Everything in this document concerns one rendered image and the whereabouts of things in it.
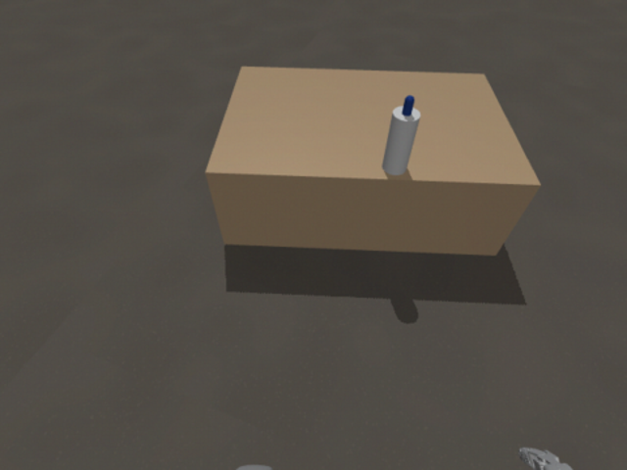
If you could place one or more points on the right robot hand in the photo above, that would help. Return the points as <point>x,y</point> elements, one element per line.
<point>541,460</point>

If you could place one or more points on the bottle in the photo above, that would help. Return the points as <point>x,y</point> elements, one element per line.
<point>403,126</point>

